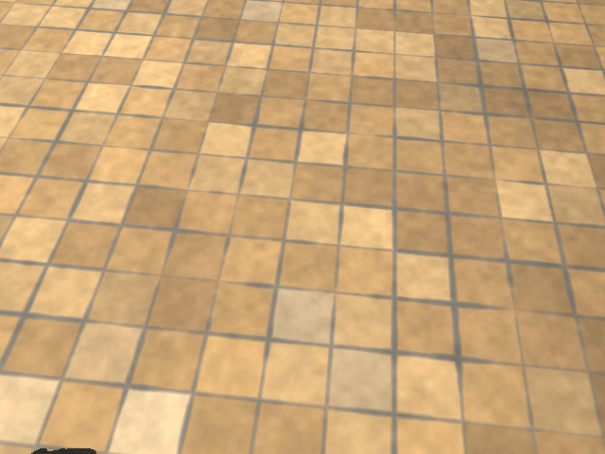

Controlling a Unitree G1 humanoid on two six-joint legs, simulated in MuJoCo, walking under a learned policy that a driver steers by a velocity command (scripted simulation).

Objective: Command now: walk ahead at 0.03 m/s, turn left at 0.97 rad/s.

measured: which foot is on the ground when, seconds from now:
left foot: down 0.00-0.00, up 0.02-0.44, down 0.46-1.00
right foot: down 0.00-0.46, up 0.48-0.76, down 0.78-1.00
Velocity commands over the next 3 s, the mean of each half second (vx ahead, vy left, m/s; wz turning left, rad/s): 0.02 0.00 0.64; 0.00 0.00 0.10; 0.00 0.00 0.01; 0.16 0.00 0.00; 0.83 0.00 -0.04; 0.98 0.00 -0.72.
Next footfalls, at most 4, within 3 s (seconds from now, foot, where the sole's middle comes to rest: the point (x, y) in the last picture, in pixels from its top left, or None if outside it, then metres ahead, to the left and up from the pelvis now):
0.46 left None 0.01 0.11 -0.77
0.78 right None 0.09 -0.12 -0.77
2.08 left None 0.05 0.17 -0.77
2.54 right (253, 395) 0.59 0.12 -0.77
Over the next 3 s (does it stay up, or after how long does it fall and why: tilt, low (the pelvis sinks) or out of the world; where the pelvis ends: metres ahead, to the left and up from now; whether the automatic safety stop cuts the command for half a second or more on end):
stays up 0.75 0.24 -0.02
